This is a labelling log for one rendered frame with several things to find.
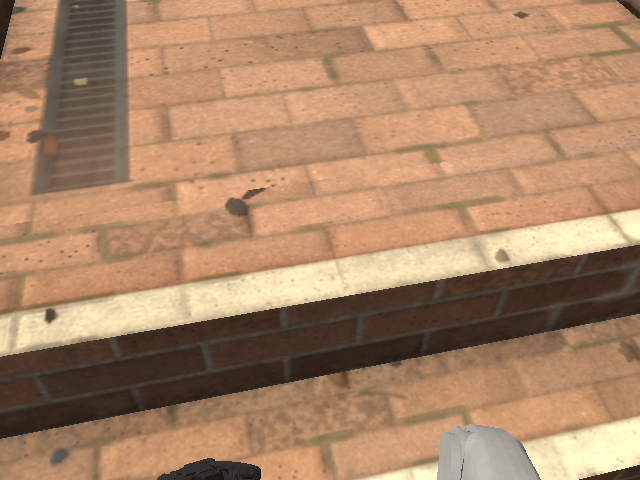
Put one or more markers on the left robot hand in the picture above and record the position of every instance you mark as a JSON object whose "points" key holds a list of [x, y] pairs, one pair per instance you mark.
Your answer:
{"points": [[209, 469]]}

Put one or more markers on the right robot thigh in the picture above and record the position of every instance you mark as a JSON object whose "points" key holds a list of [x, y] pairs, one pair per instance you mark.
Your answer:
{"points": [[483, 453]]}

